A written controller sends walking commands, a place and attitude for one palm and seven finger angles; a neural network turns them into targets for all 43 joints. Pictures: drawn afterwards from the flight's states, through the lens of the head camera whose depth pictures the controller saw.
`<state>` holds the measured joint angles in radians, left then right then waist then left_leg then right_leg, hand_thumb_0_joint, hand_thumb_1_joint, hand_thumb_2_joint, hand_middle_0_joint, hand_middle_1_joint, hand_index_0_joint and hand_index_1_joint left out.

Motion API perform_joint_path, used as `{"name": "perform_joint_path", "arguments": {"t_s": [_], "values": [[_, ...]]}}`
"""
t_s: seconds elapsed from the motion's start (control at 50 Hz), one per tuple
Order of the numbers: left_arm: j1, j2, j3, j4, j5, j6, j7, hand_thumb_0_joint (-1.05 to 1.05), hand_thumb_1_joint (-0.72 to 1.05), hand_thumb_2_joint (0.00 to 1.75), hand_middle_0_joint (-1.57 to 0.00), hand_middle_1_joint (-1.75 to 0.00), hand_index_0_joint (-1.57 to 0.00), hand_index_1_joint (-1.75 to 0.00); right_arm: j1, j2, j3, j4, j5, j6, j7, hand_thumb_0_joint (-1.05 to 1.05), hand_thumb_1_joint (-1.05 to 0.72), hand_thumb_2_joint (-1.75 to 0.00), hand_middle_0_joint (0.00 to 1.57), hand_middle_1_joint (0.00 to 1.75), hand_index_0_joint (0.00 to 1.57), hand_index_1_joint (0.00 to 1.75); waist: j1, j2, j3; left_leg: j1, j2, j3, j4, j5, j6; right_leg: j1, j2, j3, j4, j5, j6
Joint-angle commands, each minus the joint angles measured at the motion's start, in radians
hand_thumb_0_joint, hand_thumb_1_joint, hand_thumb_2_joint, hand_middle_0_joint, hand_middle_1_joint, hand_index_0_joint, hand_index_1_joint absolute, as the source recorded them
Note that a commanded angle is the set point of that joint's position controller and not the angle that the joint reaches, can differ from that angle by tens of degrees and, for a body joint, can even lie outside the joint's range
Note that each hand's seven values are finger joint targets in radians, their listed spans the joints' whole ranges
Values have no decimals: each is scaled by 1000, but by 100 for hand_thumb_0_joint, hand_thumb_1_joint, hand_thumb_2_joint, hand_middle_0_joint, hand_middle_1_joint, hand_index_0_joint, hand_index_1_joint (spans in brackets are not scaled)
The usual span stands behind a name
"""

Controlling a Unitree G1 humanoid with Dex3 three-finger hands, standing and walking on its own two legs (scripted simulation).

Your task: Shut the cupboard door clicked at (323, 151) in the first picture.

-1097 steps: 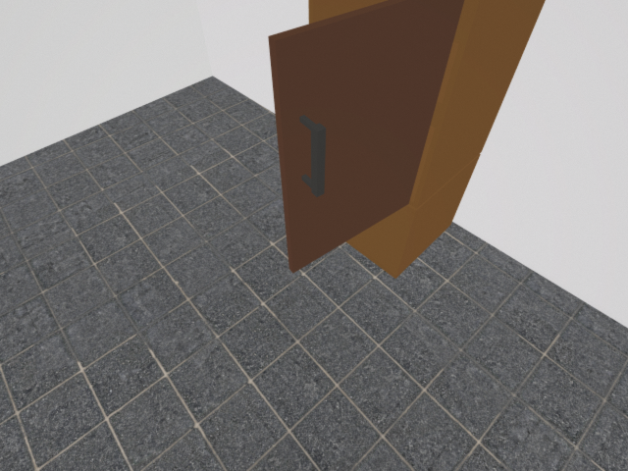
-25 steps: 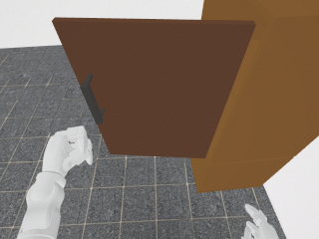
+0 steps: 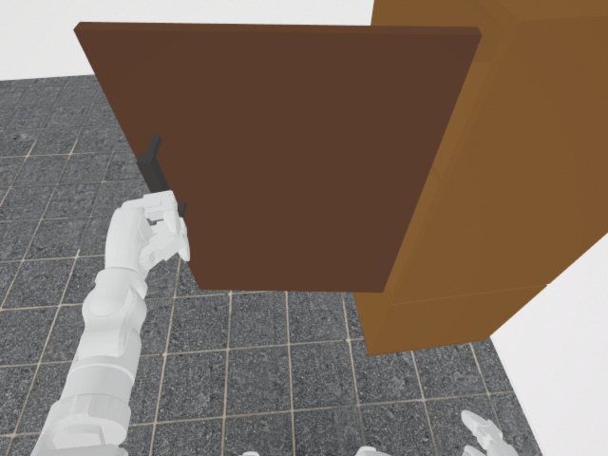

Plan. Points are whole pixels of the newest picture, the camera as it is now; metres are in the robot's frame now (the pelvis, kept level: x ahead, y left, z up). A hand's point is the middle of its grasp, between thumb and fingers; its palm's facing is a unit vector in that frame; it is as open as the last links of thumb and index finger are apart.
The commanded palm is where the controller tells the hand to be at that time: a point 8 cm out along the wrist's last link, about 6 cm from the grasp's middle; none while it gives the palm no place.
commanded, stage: bring the fist close to the handle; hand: left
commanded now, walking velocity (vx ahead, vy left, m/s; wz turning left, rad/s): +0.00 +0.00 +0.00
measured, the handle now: (166, 187) +0.47 +0.21 +0.07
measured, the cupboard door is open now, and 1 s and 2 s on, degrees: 81 76 63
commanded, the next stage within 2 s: push the door shut along its arc in 0.32 s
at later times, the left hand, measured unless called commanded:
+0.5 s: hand (182, 239) +0.37 +0.17 +0.07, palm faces +0.01 -1.00 -0.04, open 3.1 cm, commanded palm +0.36 +0.22 +0.08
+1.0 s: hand (184, 202) +0.43 +0.18 +0.08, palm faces -0.11 -0.99 -0.03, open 3.2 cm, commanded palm +0.43 +0.21 +0.08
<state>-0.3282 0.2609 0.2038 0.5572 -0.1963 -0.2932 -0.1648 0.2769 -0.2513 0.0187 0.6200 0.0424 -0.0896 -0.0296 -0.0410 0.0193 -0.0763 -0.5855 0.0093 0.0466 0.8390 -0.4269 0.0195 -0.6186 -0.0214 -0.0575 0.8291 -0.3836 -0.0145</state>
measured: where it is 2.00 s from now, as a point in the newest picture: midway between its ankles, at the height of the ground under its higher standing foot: outside the picture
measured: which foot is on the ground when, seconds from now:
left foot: down 0.00-1.00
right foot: down 0.00-1.00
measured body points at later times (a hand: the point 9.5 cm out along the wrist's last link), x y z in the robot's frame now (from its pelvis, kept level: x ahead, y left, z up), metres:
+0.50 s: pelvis +0.00 +0.00 +0.00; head +0.05 -0.01 +0.45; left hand +0.37 +0.22 +0.08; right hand +0.12 -0.26 -0.11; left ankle -0.01 +0.11 -0.70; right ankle +0.02 -0.11 -0.70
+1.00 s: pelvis -0.01 +0.00 -0.01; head +0.07 +0.01 +0.43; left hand +0.43 +0.23 +0.08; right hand +0.05 -0.27 -0.12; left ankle -0.01 +0.11 -0.70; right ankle +0.02 -0.11 -0.70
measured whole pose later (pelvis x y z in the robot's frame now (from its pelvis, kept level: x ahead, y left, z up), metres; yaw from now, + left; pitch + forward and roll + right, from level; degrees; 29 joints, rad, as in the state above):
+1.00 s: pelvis -0.01 +0.00 -0.01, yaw +1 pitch +14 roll -1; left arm -0.73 0.40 0.26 1.03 -0.19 -0.37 -0.34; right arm 0.33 -0.28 0.02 0.66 0.04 -0.01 -0.04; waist -0.09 0.01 -0.07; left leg -0.71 0.01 0.03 0.89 -0.42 0.03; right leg -0.72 -0.02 -0.07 0.86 -0.37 -0.01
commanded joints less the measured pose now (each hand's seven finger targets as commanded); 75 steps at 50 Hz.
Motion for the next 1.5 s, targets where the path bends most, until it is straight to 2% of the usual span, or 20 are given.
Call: {"name": "perform_joint_path", "arguments": {"t_s": [0.0,0.04,0.08,0.14,0.32,0.42,0.44,0.64,0.68,0.76,0.78,0.88,0.94,1.0,1.16,1.22,1.26,1.3,1.42,1.48], "values": [[-268,154,36,-186,-15,-78,-4,0,90,90,-130,-150,-130,-150,11,-140,-63,-126,2,-32,2,0,-90,-90,20,30,20,30,4,10,-318,125,-2,-41,-118,345,-12,203,10,27,-91,340,-7],[-211,183,73,-183,-18,-78,-1,0,90,90,-130,-150,-130,-150,18,-146,-69,-130,0,-25,2,0,-90,-90,20,30,20,30,18,-15,-329,122,-1,-38,-115,358,-9,223,13,29,-95,356,-5],[-254,156,43,-214,-21,-86,-2,0,90,90,-130,-150,-130,-150,13,-142,-68,-132,2,-22,4,0,-90,-90,20,30,20,30,5,-21,-318,117,-2,-35,-122,339,-9,221,13,30,-99,351,-3],[-271,196,77,-211,-20,-97,11,0,90,90,-130,-150,-130,-150,16,-146,-70,-124,1,-16,-2,0,-90,-90,20,30,20,30,1,-44,-296,100,-1,-36,-126,302,-6,219,14,33,-109,317,-1],[-326,154,23,-206,-17,-118,-3,0,90,90,-130,-150,-130,-150,7,-138,-66,-111,3,-18,-5,0,-90,-90,20,30,20,30,-14,26,-309,137,-3,-40,-128,292,-7,192,16,31,-108,297,-5],[-288,163,39,-156,-19,-96,-6,0,90,90,-130,-150,-130,-150,9,-143,-66,-117,5,-10,-2,0,-90,-90,20,30,20,30,-11,-26,-278,113,-3,-39,-132,277,-7,190,16,29,-115,292,-2],[-324,202,61,-142,-13,-98,-4,0,90,90,-130,-150,-130,-150,12,-149,-65,-108,3,-5,-6,0,-90,-90,20,30,20,30,-17,-36,-268,100,-3,-40,-129,259,-4,188,15,34,-119,277,-1],[-572,259,69,27,-12,-115,-90,0,90,90,-130,-150,-130,-150,37,-155,-57,-86,4,11,-17,0,-90,-90,20,30,20,30,-45,15,-311,101,-10,-47,-103,251,-1,161,16,48,-104,271,-7],[-606,275,73,80,-14,-110,-111,0,90,90,-130,-150,-130,-150,45,-159,-56,-84,6,17,-17,0,-90,-90,20,30,20,30,-55,-15,-316,81,-10,-48,-101,241,0,163,15,50,-104,270,-5],[-664,283,74,146,-14,-115,-142,0,90,90,-130,-150,-130,-150,73,-164,-60,-79,5,27,-17,0,-90,-90,20,30,20,30,-63,-9,-349,90,-10,-52,-87,277,1,149,18,47,-93,299,-7],[-717,251,40,154,-15,-116,-152,0,90,90,-130,-150,-130,-150,75,-162,-56,-76,4,28,-16,0,-90,-90,20,30,20,30,-79,-8,-343,85,-11,-53,-85,265,2,131,17,46,-93,289,-4],[-847,277,32,246,1,-129,-182,0,90,90,-130,-150,-130,-150,109,-175,-59,-48,2,40,-18,0,-90,-90,20,30,20,30,-114,7,-337,71,-8,-64,-67,230,6,58,21,47,-87,239,-5],[-878,308,57,290,6,-133,-196,0,90,90,-130,-150,-130,-150,131,-185,-62,-35,-4,44,-19,0,-90,-90,20,30,20,30,-116,11,-370,76,-7,-74,-56,229,10,43,25,46,-78,223,-9],[-934,288,30,310,9,-131,-219,0,90,90,-130,-150,-130,-150,146,-187,-63,-29,-7,47,-15,0,-90,-90,20,30,20,30,-131,42,-395,98,-4,-81,-45,243,7,3,27,40,-68,217,-9],[-1058,368,63,381,31,-119,-241,0,90,90,-130,-150,-130,-150,192,-206,-58,-17,-14,54,-16,0,-90,-90,20,30,20,30,-163,66,-402,83,3,-102,-23,225,10,-74,37,34,-51,170,-13],[-1100,339,34,416,38,-109,-249,0,90,90,-130,-150,-130,-150,205,-207,-59,-11,-16,52,-13,0,-90,-90,20,30,20,30,-180,70,-383,82,6,-112,-16,192,9,-133,40,26,-49,127,-13],[-1148,368,53,397,38,-110,-257,0,90,90,-130,-150,-130,-150,223,-215,-59,-9,-19,50,-15,0,-90,-90,20,30,20,30,-184,92,-426,125,10,-126,-8,242,7,-148,43,21,-35,152,-17],[-1165,322,14,401,40,-102,-264,0,90,90,-130,-150,-130,-150,226,-211,-59,-9,-22,49,-10,0,-90,-90,20,30,20,30,-191,133,-440,154,13,-132,0,261,2,-188,43,16,-28,151,-19],[-1231,347,37,449,51,-75,-247,0,90,90,-130,-150,-130,-150,260,-217,-58,3,-29,53,-7,0,-90,-90,20,30,20,30,-208,104,-427,134,18,-147,17,278,3,-224,49,6,-15,151,-19],[-1257,403,81,429,67,-76,-238,0,90,90,-130,-150,-130,-150,280,-218,-59,-3,-37,53,-4,0,-90,-90,20,30,20,30,-201,118,-503,161,17,-146,35,351,3,-201,51,8,0,194,-17]]}}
